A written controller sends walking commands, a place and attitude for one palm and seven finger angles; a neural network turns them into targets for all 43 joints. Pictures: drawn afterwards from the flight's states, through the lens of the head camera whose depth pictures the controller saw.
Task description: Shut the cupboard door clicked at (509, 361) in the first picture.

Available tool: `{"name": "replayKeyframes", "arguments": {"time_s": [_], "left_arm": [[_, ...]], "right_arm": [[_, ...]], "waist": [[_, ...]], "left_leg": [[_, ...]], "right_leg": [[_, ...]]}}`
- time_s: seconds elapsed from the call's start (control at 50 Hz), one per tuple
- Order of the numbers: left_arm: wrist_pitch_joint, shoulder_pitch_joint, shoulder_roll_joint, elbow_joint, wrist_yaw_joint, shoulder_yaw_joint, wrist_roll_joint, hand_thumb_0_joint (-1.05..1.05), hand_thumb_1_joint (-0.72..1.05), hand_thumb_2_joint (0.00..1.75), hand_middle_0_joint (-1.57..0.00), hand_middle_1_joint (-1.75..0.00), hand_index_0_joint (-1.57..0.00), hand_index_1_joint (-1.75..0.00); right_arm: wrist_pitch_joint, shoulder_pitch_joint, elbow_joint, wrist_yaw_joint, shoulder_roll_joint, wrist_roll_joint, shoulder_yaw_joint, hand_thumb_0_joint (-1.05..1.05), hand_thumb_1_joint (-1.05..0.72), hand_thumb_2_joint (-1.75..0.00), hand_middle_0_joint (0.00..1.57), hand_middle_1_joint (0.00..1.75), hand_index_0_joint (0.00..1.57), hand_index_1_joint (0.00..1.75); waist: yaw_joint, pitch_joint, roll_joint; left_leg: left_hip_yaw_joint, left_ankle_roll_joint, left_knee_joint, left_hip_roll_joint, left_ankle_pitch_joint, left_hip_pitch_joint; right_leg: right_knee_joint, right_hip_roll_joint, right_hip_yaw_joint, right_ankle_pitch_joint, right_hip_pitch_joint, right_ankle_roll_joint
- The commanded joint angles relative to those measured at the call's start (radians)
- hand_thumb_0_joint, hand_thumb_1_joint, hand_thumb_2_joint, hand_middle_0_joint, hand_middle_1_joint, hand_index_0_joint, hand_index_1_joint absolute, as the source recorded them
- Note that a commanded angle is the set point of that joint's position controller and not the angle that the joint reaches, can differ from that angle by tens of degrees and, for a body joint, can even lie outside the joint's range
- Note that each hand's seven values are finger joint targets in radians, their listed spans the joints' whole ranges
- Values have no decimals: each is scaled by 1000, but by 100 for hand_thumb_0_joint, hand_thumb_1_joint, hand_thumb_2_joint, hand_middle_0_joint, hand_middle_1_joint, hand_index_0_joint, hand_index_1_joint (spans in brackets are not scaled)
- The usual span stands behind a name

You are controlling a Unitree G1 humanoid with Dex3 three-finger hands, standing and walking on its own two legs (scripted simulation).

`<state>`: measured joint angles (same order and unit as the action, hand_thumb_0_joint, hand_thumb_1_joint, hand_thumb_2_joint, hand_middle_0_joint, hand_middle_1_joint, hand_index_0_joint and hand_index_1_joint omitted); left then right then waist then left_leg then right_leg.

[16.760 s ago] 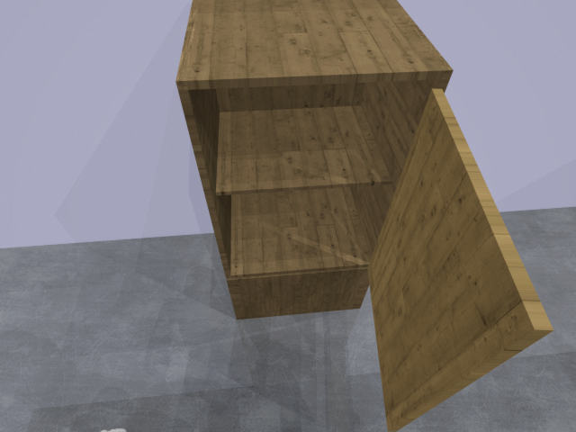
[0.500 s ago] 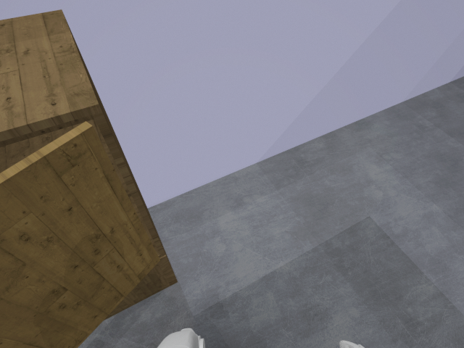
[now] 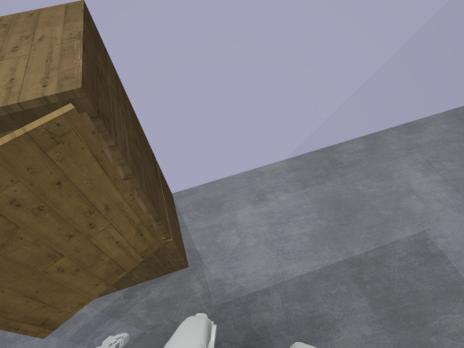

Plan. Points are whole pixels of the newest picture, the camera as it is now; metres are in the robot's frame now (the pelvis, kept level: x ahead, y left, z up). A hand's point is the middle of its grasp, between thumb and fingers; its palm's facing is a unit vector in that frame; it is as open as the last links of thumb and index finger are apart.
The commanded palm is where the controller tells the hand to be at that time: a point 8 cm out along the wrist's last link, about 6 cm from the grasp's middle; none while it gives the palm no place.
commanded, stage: shuffle to correct the standing spot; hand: left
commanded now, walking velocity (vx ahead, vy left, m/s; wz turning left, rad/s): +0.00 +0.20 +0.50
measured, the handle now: out of the picture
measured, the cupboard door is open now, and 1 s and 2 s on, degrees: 24 24 24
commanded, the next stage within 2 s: come to a stop and stand still in 1.38 s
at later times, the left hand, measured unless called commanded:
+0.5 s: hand out of the picture -0.13 +0.25 -0.17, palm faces +0.36 -0.88 -0.30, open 7.4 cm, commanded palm none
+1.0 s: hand out of the picture +0.05 +0.29 -0.12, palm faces +0.45 -0.87 -0.21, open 7.4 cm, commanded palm none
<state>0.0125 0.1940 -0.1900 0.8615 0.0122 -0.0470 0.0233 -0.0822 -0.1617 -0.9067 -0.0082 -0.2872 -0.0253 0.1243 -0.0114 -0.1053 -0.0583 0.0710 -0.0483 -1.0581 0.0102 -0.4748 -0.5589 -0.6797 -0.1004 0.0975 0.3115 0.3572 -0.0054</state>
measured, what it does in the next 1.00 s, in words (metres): steps on the spot, turning left: left foot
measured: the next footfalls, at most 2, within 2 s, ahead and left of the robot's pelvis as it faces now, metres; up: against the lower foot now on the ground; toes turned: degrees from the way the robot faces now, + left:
left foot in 0.48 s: -0.08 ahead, +0.15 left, +0.00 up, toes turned +21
right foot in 1.02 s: +0.12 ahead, +0.03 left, +0.00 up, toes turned +28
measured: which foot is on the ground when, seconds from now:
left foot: up 0.00-0.46, down 0.48-1.00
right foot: down 0.00-0.48, up 0.50-1.00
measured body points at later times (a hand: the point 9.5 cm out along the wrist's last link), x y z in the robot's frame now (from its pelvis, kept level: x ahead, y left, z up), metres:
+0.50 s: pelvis -0.07 +0.02 +0.00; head -0.04 +0.05 +0.45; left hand -0.15 +0.30 -0.15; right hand +0.14 -0.19 -0.12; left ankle -0.12 +0.13 -0.73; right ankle +0.03 -0.12 -0.72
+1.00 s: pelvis +0.00 +0.07 +0.01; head +0.03 +0.06 +0.46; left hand +0.03 +0.34 -0.11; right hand +0.04 -0.16 -0.15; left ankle -0.12 +0.13 -0.72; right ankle +0.07 +0.00 -0.71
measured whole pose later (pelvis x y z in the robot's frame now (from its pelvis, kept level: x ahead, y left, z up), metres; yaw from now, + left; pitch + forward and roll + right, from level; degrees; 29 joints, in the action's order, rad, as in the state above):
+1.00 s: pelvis +0.00 +0.07 +0.01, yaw +30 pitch +1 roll +1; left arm 0.00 0.06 -0.16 0.91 0.00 -0.04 0.00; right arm 0.00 -0.42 -1.05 0.01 -0.17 -0.03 0.03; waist -0.08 -0.04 -0.03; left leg 0.15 0.04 -0.44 -0.10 -0.34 -0.11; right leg -0.68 0.00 0.04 0.38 0.38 -0.05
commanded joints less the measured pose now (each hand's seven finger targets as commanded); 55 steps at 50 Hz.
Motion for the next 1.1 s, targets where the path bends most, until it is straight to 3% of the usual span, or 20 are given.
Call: {"name": "replayKeyframes", "arguments": {"time_s": [0.0,0.1,0.22,0.36,0.42,0.44,0.46,0.48,0.52,0.56,0.62,0.72,0.82,0.94,0.96,0.98,1.0,1.02,1.04,1.08], "left_arm": [[-20,-34,-184,-87,16,-44,-1,0,90,90,-20,-30,-20,-30],[-18,76,-219,-30,29,-60,-3,0,90,90,-20,-30,-20,-30],[-13,111,-246,16,31,-75,6,0,90,90,-20,-30,-20,-30],[3,75,-306,36,20,-98,17,0,90,90,-20,-30,-20,-30],[20,35,-292,45,8,-99,8,0,90,90,-20,-30,-20,-30],[25,21,-257,33,-2,-92,0,0,90,90,-20,-30,-20,-30],[30,-53,-177,-11,-16,-76,-4,0,90,90,-20,-30,-20,-30],[38,-114,-160,-33,-17,-63,6,0,90,90,-20,-30,-20,-30],[25,-112,-152,-6,-21,-62,-3,0,90,90,-20,-30,-20,-30],[15,-5,-145,51,-26,-57,1,0,90,90,-20,-30,-20,-30],[3,-4,-144,61,-19,-47,-4,0,90,90,-20,-30,-20,-30],[-10,-92,-141,21,-12,-38,-8,0,90,90,-20,-30,-20,-30],[-23,-188,-110,-22,-9,-28,-13,0,90,90,-20,-30,-20,-30],[-35,-136,-78,-25,-8,-25,-19,0,90,90,-20,-30,-20,-30],[-42,-79,-84,-10,-6,-28,-20,0,90,90,-20,-30,-20,-30],[-53,9,-126,13,0,-39,-20,0,90,90,-20,-30,-20,-30],[-58,110,-219,38,13,-61,-11,0,90,90,-20,-30,-20,-30],[-50,174,-256,46,15,-64,-15,0,90,90,-20,-30,-20,-30],[-53,142,-234,33,19,-65,-17,0,90,90,-20,-30,-20,-30],[-52,9,-152,11,20,-42,-18,0,90,90,-20,-30,-20,-30]], "right_arm": [[21,-36,47,-18,-37,6,-2,0,-90,-90,20,30,20,30],[10,55,45,-24,-31,4,-17,0,-90,-90,20,30,20,30],[8,106,48,-31,-27,5,-31,0,-90,-90,20,30,20,30],[23,86,62,-39,-29,15,-43,0,-90,-90,20,30,20,30],[36,-40,30,-31,-46,12,-39,0,-90,-90,20,30,20,30],[42,-106,15,-23,-113,8,-24,0,-90,-90,20,30,20,30],[44,-145,18,-16,-217,-5,3,0,-90,-90,20,30,20,30],[39,-139,14,-10,-254,-3,0,0,-90,-90,20,30,20,30],[50,-44,19,6,-179,4,-21,0,-90,-90,20,30,20,30],[73,-1,29,6,-116,4,-46,0,-90,-90,20,30,20,30],[90,-82,7,9,-99,7,-56,0,-90,-90,20,30,20,30],[102,-208,-37,18,-90,3,-54,0,-90,-90,20,30,20,30],[109,-286,-69,30,-75,-4,-52,0,-90,-90,20,30,20,30],[103,-235,-74,36,-73,-4,-48,0,-90,-90,20,30,20,30],[103,-217,-69,37,-63,4,-49,0,-90,-90,20,30,20,30],[108,-214,-64,32,-40,15,-53,0,-90,-90,20,30,20,30],[118,-245,-49,27,18,26,-60,0,-90,-90,20,30,20,30],[109,-229,-22,34,-18,22,-42,0,-90,-90,20,30,20,30],[98,-194,-31,29,-34,16,-35,0,-90,-90,20,30,20,30],[70,-160,-55,7,10,8,-37,0,-90,-90,20,30,20,30]], "waist": [[-12,120,305],[63,120,199],[93,126,220],[77,173,269],[3,182,215],[-41,192,51],[-92,122,-269],[-92,73,-258],[-30,65,-184],[27,57,-83],[11,83,-31],[-28,90,-30],[-56,79,-8],[-8,71,-33],[22,90,-20],[59,147,48],[88,237,315],[98,253,317],[96,193,239],[25,52,122]], "left_leg": [[-27,-25,-303,1,106,-55],[-49,-48,-149,11,85,-63],[-78,-41,-6,43,29,-12],[-148,-1,274,31,-26,180],[-224,20,601,-6,136,444],[-112,53,702,71,75,548],[271,170,830,317,-18,520],[332,246,894,383,-78,382],[244,228,883,268,-92,293],[138,195,839,179,118,322],[158,234,809,180,390,447],[276,279,793,220,515,579],[346,280,750,231,651,605],[318,219,656,173,693,442],[275,181,588,134,670,373],[228,134,469,87,587,226],[64,65,215,-36,165,-15],[-26,27,-24,-82,-201,-52],[14,26,-125,-21,-147,-16],[-9,13,-210,30,8,7]], "right_leg": [[321,-230,-135,-321,-123,73],[336,-303,-161,-292,-263,118],[376,-366,-171,-146,-267,137],[388,-375,-95,-24,-168,114],[258,-298,45,52,-3,17],[70,-243,94,133,136,-30],[-233,-87,139,326,392,-84],[-370,-78,40,308,430,-69],[-487,-53,-48,141,382,-50],[-493,-41,-39,25,323,-51],[-411,-18,-39,35,298,-59],[-321,8,-71,84,320,-61],[-208,39,-88,128,287,-54],[47,103,-56,59,10,-37],[184,98,-49,-52,-132,-37],[265,26,-115,-179,-386,-14],[278,-260,-389,-380,-663,82],[318,-451,-502,-614,-604,199],[352,-414,-461,-524,-437,213],[417,-311,-296,-333,-207,174]]}}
